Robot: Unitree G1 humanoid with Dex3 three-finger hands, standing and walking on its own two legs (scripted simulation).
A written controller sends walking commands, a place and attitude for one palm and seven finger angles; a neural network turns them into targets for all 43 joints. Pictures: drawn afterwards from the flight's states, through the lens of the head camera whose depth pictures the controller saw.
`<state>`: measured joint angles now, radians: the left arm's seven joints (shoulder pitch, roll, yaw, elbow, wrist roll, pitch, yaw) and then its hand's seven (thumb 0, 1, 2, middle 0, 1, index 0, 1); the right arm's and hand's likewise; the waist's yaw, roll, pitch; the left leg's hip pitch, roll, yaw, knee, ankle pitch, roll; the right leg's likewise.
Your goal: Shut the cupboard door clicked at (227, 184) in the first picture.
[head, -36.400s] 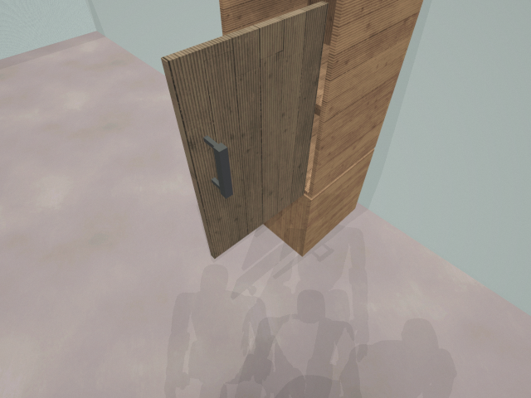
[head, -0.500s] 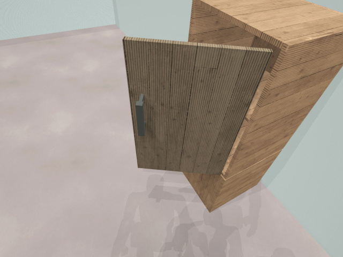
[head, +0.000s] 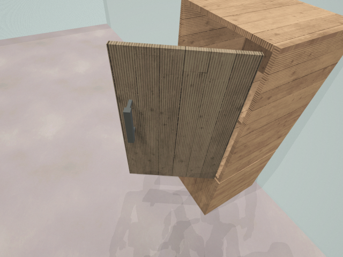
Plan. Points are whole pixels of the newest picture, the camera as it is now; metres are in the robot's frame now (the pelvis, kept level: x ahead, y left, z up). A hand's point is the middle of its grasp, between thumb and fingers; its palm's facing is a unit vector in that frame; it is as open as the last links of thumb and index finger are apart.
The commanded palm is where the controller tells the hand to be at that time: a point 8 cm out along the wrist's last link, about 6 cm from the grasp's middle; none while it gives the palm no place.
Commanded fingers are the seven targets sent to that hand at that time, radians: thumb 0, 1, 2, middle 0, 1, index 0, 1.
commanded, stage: come to a stop and stand still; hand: left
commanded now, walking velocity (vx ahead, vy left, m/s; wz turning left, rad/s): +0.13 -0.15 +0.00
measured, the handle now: (130, 121) +0.49 +0.16 +0.01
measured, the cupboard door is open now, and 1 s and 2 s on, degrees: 57 57 57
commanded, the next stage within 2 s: look again from close up in 1.08 s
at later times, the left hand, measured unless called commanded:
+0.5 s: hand out of the picture +0.03 +0.15 -0.18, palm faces +0.02 -0.98 -0.19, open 7.3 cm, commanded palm none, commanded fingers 0.00 0.90 0.90 -0.20 -0.30 -0.20 -0.30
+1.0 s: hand out of the picture +0.01 +0.21 -0.17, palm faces +0.00 -0.97 -0.25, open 7.4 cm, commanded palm none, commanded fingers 0.00 0.90 0.90 -0.20 -0.30 -0.20 -0.30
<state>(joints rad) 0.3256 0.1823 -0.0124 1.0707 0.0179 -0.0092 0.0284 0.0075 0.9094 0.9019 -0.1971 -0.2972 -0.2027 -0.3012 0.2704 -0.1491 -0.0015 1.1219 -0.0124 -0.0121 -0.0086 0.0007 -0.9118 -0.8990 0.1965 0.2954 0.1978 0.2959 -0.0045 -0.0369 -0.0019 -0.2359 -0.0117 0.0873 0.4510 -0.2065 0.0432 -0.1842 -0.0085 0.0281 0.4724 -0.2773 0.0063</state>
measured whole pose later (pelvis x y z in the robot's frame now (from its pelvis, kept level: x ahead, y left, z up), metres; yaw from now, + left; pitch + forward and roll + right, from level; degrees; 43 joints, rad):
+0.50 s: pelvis +0.02 -0.02 +0.00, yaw -1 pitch -1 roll +0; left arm 0.31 0.15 -0.01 1.04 0.02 -0.02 0.06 0.01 0.91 0.90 -0.20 -0.30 -0.21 -0.30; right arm 0.20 -0.16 -0.02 1.07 0.00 0.00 -0.03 0.00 -0.92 -0.90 0.20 0.30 0.20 0.30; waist 0.01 -0.02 0.03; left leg -0.23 0.03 0.08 0.50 -0.26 0.00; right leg -0.17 0.03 0.02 0.49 -0.31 -0.02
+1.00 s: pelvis -0.01 +0.01 +0.00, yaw +0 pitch +0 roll +0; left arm 0.30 0.22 -0.01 1.01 0.02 0.00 0.03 0.01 0.91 0.90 -0.20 -0.30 -0.20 -0.30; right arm 0.27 -0.20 0.00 1.02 -0.02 -0.01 0.00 0.00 -0.91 -0.90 0.20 0.30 0.20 0.30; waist 0.00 -0.01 0.02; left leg -0.27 -0.03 0.09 0.48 -0.21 0.06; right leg -0.21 -0.03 0.03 0.50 -0.28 0.03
